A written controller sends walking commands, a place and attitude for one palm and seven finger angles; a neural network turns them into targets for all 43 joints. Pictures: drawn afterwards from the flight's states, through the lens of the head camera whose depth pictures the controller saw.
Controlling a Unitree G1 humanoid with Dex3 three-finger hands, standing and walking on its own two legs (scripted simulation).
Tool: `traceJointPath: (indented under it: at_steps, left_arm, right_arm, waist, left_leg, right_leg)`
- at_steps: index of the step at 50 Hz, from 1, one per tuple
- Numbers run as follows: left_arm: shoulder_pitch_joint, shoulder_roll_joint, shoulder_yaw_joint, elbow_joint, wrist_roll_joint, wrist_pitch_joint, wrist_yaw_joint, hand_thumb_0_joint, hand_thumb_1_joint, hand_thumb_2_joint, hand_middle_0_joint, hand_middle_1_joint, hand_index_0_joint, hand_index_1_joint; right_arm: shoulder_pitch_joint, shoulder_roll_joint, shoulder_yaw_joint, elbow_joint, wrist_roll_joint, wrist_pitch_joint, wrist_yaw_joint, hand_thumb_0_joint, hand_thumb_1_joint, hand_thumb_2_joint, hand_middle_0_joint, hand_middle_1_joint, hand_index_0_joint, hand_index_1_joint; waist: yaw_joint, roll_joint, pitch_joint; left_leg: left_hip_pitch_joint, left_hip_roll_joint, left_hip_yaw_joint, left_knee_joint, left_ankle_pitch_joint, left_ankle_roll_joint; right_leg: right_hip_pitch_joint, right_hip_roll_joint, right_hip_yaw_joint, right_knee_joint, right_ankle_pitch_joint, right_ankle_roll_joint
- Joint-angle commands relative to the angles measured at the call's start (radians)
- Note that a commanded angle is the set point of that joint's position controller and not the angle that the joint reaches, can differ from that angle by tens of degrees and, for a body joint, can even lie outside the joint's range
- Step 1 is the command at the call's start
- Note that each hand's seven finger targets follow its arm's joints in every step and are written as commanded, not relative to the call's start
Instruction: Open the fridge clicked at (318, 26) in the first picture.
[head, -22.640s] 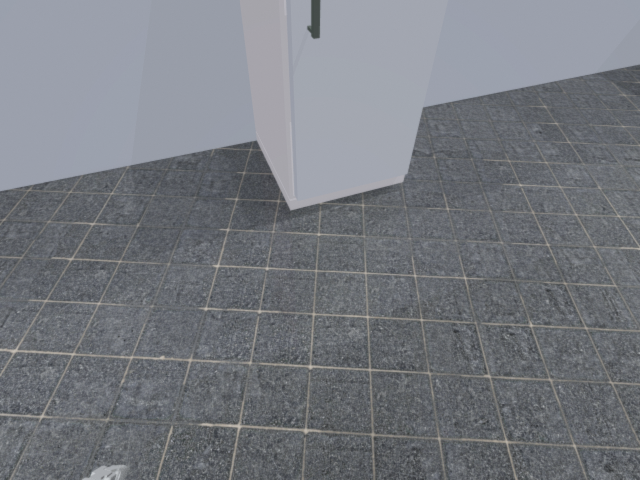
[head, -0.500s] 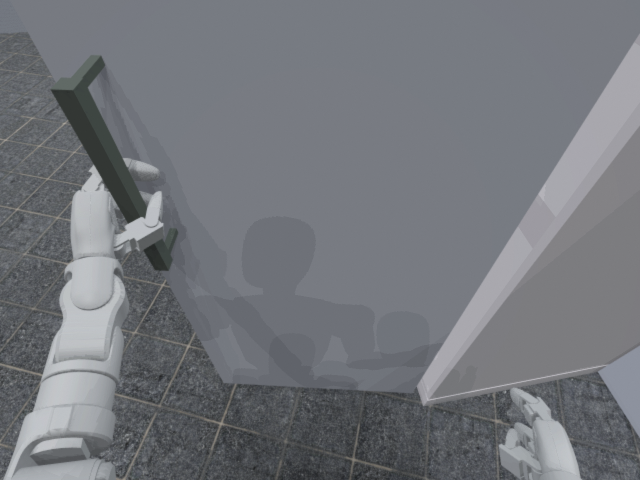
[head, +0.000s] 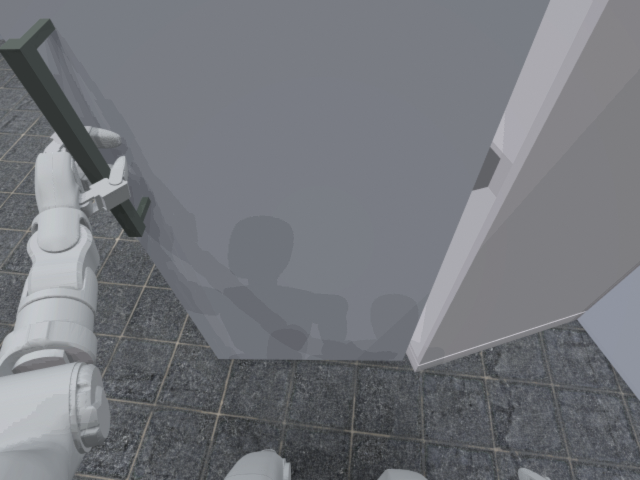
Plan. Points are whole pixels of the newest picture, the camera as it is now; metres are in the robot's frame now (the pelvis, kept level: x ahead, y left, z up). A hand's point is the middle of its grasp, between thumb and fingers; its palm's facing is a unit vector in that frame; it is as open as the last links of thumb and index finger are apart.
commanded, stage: stop walking and hold the door back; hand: left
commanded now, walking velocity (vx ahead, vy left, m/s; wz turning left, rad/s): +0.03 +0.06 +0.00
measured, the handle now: (97, 147) +0.47 +0.27 +0.16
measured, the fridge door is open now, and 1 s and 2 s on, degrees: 72 72 72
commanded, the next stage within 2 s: loosen the grip on the handle in 0.44 s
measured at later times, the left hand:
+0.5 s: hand (116, 192) +0.42 +0.25 +0.13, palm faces +0.24 -0.94 -0.24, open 5.4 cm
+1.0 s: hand (108, 197) +0.42 +0.26 +0.12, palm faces +0.23 -0.94 -0.24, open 13.2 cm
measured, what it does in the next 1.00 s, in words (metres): steps on the spot: left foot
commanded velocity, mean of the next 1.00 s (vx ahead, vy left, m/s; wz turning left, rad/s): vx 0.00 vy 0.00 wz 0.00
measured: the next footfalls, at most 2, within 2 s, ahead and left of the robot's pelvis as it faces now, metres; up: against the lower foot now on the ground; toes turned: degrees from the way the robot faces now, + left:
left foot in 0.16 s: +0.10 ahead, +0.13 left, +0.00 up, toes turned -5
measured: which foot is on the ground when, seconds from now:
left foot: up 0.00-0.14, down 0.16-1.00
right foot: down 0.00-1.00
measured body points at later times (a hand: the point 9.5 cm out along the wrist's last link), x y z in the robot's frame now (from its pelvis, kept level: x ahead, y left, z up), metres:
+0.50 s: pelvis +0.01 +0.03 +0.01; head +0.05 +0.03 +0.45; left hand +0.41 +0.30 +0.15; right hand +0.14 -0.20 -0.10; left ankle +0.06 +0.14 -0.73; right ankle +0.00 -0.09 -0.73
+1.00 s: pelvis -0.03 +0.03 -0.01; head +0.01 +0.04 +0.44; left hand +0.40 +0.31 +0.14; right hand +0.01 -0.27 -0.11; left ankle +0.06 +0.13 -0.73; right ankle +0.00 -0.09 -0.73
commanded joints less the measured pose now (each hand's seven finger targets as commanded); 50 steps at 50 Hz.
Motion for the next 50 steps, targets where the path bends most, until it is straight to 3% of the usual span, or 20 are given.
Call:
traceJointPath:
  at_steps: [1, 7, 9, 10, 11, 15, 20, 22, 26, 27, 28, 29, 30, 31, 35, 39, 45, 46, 47, 50]
  left_arm:
    - [-0.336, 0.417, 0.142, -0.199, -0.007, -0.081, 0.043, 0.0, 0.9, 0.9, -0.45, -1.4, -0.45, -1.4]
    - [-0.216, 0.338, 0.107, -0.369, -0.012, -0.1, 0.043, 0.0, 0.9, 0.9, -0.45, -1.4, -0.45, -1.4]
    - [-0.199, 0.268, 0.058, -0.439, -0.013, -0.11, 0.034, 0.0, 0.9, 0.9, -0.45, -1.4, -0.45, -1.4]
    - [-0.161, 0.205, 0.008, -0.504, -0.011, -0.118, 0.029, 0.0, 0.9, 0.9, -0.45, -1.4, -0.45, -1.4]
    - [-0.176, 0.244, 0.033, -0.547, -0.003, -0.12, 0.033, 0.0, 0.9, 0.9, -0.45, -1.4, -0.45, -1.4]
    - [-0.113, 0.171, -0.021, -0.659, -0.013, -0.092, 0.032, 0.0, 0.9, 0.9, -0.45, -1.4, -0.45, -1.4]
    - [-0.147, 0.245, 0.021, -0.594, -0.001, -0.062, 0.041, 0.0, 0.9, 0.9, -0.45, -1.4, -0.45, -1.4]
    - [-0.174, 0.241, 0.018, -0.523, -0.022, -0.049, 0.044, 0.0, 0.9, 0.9, -0.45, -1.4, -0.45, -1.4]
    - [-0.206, 0.265, 0.024, -0.406, -0.021, -0.051, 0.045, 0.0, 0.9, 0.9, -0.45, -1.4, -0.45, -1.4]
    - [-0.816, 0.748, 0.356, -0.522, 0.111, -0.071, 0.02, 0.0, 0.9, 0.9, -0.45, -1.4, -0.45, -1.4]
    - [-0.787, 0.688, 0.382, -0.38, 0.135, -0.005, -0.032, 0.0, 0.779, 0.842, -0.45, -1.4, -0.45, -1.4]
    - [-0.443, 0.278, 0.092, -0.175, 0.101, 0.033, -0.075, 0.0, 0.658, 0.783, -0.45, -1.4, -0.45, -1.4]
    - [-0.293, 0.204, 0.135, -0.175, 0.054, 0.003, -0.109, 0.0, 0.538, 0.725, -0.45, -1.4, -0.45, -1.4]
    - [-0.267, 0.268, 0.178, -0.301, 0.004, -0.053, -0.104, 0.0, 0.417, 0.667, -0.45, -1.4, -0.45, -1.4]
    - [-0.277, 0.217, 0.032, -0.267, 0.07, -0.127, -0.065, 0.0, -0.067, 0.433, -0.45, -1.4, -0.45, -1.4]
    - [-0.355, 0.257, 0.01, -0.271, 0.036, -0.12, -0.057, 0.0, -0.55, 0.2, -0.423, -1.367, -0.423, -1.367]
    - [-0.444, 0.303, 0.003, -0.268, 0.02, -0.151, -0.043, 0.0, -0.55, 0.2, -0.343, -1.267, -0.343, -1.267]
    - [-0.439, 0.332, 0.034, -0.278, 0.014, -0.164, -0.039, 0.0, -0.55, 0.2, -0.33, -1.25, -0.33, -1.25]
    - [-0.388, 0.464, 0.15, -0.363, 0.016, -0.181, -0.033, 0.0, -0.55, 0.2, -0.317, -1.233, -0.317, -1.233]
    - [-0.346, 0.365, 0.073, -0.368, 0.005, -0.176, -0.035, 0.0, -0.55, 0.2, -0.277, -1.183, -0.277, -1.183]
  right_arm:
    - [-0.025, -0.123, -0.026, -0.144, -0.009, -0.057, -0.011, 0.0, -0.9, -0.9, 0.2, 0.3, 0.2, 0.3]
    - [-0.023, -0.135, -0.051, -0.186, -0.018, -0.048, -0.006, 0.0, -0.9, -0.9, 0.2, 0.3, 0.2, 0.3]
    - [-0.03, -0.158, -0.057, -0.21, -0.012, -0.041, 0.002, 0.0, -0.9, -0.9, 0.2, 0.3, 0.2, 0.3]
    - [-0.055, -0.129, -0.046, -0.231, -0.016, -0.042, 0.009, 0.0, -0.9, -0.9, 0.2, 0.3, 0.2, 0.3]
    - [-0.052, -0.116, -0.044, -0.233, -0.027, -0.048, 0.012, 0.0, -0.9, -0.9, 0.2, 0.3, 0.2, 0.3]
    - [-0.042, -0.112, -0.041, -0.234, -0.026, -0.06, 0.02, 0.0, -0.9, -0.9, 0.2, 0.3, 0.2, 0.3]
    - [-0.045, -0.101, -0.021, -0.228, -0.026, -0.051, 0.006, 0.0, -0.9, -0.9, 0.2, 0.3, 0.2, 0.3]
    - [-0.038, -0.102, -0.027, -0.213, -0.012, -0.035, -0.002, 0.0, -0.9, -0.9, 0.2, 0.3, 0.2, 0.3]
    - [-0.049, -0.099, -0.016, -0.193, -0.014, -0.02, -0.019, 0.0, -0.9, -0.9, 0.2, 0.3, 0.2, 0.3]
    - [-0.019, -0.113, -0.095, -0.226, -0.035, -0.05, 0.027, 0.0, -0.9, -0.9, 0.2, 0.3, 0.2, 0.3]
    - [-0.007, -0.153, -0.142, -0.127, -0.113, -0.096, 0.039, 0.0, -0.9, -0.9, 0.2, 0.3, 0.2, 0.3]
    - [0.057, -0.115, -0.095, -0.172, -0.054, -0.108, 0.043, 0.0, -0.9, -0.9, 0.2, 0.3, 0.2, 0.3]
    - [0.081, -0.113, -0.081, -0.155, -0.057, -0.107, 0.058, 0.0, -0.9, -0.9, 0.2, 0.3, 0.2, 0.3]
    - [0.046, -0.135, -0.075, -0.18, -0.061, -0.099, 0.062, 0.0, -0.9, -0.9, 0.2, 0.3, 0.2, 0.3]
    - [0.031, -0.129, -0.057, -0.222, -0.048, -0.067, 0.076, 0.0, -0.9, -0.9, 0.2, 0.3, 0.2, 0.3]
    - [0.017, -0.145, -0.045, -0.242, -0.017, -0.06, 0.051, 0.0, -0.9, -0.9, 0.2, 0.3, 0.2, 0.3]
    - [0.051, -0.153, -0.042, -0.21, -0.021, -0.085, 0.028, 0.0, -0.9, -0.9, 0.2, 0.3, 0.2, 0.3]
    - [0.053, -0.154, -0.042, -0.204, -0.026, -0.088, 0.026, 0.0, -0.9, -0.9, 0.2, 0.3, 0.2, 0.3]
    - [0.048, -0.161, -0.049, -0.216, -0.029, -0.086, 0.026, 0.0, -0.9, -0.9, 0.2, 0.3, 0.2, 0.3]
    - [0.034, -0.141, -0.03, -0.221, -0.029, -0.091, 0.022, 0.0, -0.9, -0.9, 0.2, 0.3, 0.2, 0.3]
  waist:
    - [0.075, -0.218, -0.35]
    - [0.065, -0.12, -0.351]
    - [0.076, 0.089, -0.362]
    - [0.067, 0.273, -0.36]
    - [0.065, 0.29, -0.355]
    - [0.067, 0.191, -0.424]
    - [0.05, 0.104, -0.447]
    - [0.057, -0.088, -0.466]
    - [0.06, -0.058, -0.435]
    - [0.099, -0.193, -0.372]
    - [0.069, 0.094, -0.636]
    - [0.029, -0.035, -0.621]
    - [0.042, -0.044, -0.567]
    - [0.075, -0.051, -0.548]
    - [0.03, -0.004, -0.406]
    - [0.019, -0.01, -0.389]
    - [0.009, -0.011, -0.394]
    - [0.018, 0.0, -0.427]
    - [0.067, 0.047, -0.514]
    - [0.037, 0.055, -0.441]
  left_leg:
    - [-0.004, 0.013, 0.018, -0.15, 0.055, -0.005]
    - [0.278, 0.011, 0.042, -0.547, 0.306, -0.004]
    - [0.281, 0.162, -0.139, -0.621, 0.48, 0.066]
    - [0.297, 0.244, -0.256, -0.68, 0.496, 0.113]
    - [0.28, 0.285, -0.305, -0.707, 0.521, 0.144]
    - [0.418, 0.219, -0.129, -0.522, 0.81, 0.11]
    - [0.258, 0.12, -0.018, -0.475, 0.623, 0.021]
    - [0.235, 0.099, 0.002, -0.436, 0.491, 0.005]
    - [0.247, 0.095, -0.013, -0.477, 0.426, 0.019]
    - [0.201, 0.064, 0.05, -0.448, 0.41, 0.038]
    - [0.145, -0.008, 0.044, -0.609, 0.645, 0.025]
    - [0.291, -0.006, 0.053, -0.475, 0.735, 0.004]
    - [0.337, 0.001, 0.018, -0.464, 0.693, 0.014]
    - [0.335, 0.004, 0.016, -0.474, 0.568, 0.018]
    - [0.182, -0.005, 0.008, -0.476, 0.202, 0.038]
    - [0.11, -0.021, 0.009, -0.486, -0.02, 0.045]
    - [0.047, -0.034, -0.013, -0.457, -0.073, 0.046]
    - [0.045, -0.034, -0.015, -0.445, -0.065, 0.045]
    - [0.064, -0.032, -0.015, -0.45, -0.04, 0.044]
    - [0.044, -0.026, -0.034, -0.457, -0.075, 0.048]
  right_leg:
    - [0.19, -0.259, 0.206, -0.223, 0.096, -0.103]
    - [0.072, -0.159, 0.141, -0.167, 0.008, -0.036]
    - [0.052, -0.017, 0.063, -0.026, -0.041, 0.019]
    - [-0.013, 0.023, 0.022, 0.096, -0.11, 0.037]
    - [-0.034, 0.021, 0.049, 0.196, -0.224, 0.034]
    - [0.018, 0.022, 0.035, -0.013, -0.122, 0.032]
    - [0.223, -0.065, 0.077, -0.111, 0.376, 0.017]
    - [0.217, -0.104, 0.147, -0.103, 0.41, -0.003]
    - [0.143, -0.097, 0.139, -0.125, 0.268, 0.009]
    - [0.125, -0.094, 0.185, -0.204, 0.36, 0.019]
    - [0.221, -0.01, 0.042, 0.01, 0.571, -0.062]
    - [0.023, 0.011, -0.002, -0.006, 0.383, -0.022]
    - [-0.062, 0.037, -0.005, -0.047, 0.312, -0.003]
    - [-0.046, 0.038, 0.008, -0.058, 0.233, -0.004]
    - [-0.174, 0.03, 0.019, -0.052, -0.044, -0.006]
    - [-0.186, 0.015, 0.058, -0.084, -0.219, -0.003]
    - [-0.217, 0.025, 0.077, -0.066, -0.283, -0.005]
    - [-0.204, 0.028, 0.08, -0.057, -0.282, -0.005]
    - [-0.144, 0.026, 0.091, -0.048, -0.272, -0.011]
    - [-0.176, 0.038, 0.08, -0.045, -0.27, -0.01]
